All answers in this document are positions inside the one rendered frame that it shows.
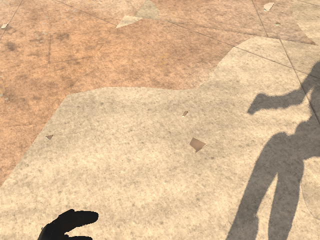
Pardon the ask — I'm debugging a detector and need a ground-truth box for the left robot hand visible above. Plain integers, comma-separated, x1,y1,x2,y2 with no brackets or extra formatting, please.
37,209,99,240

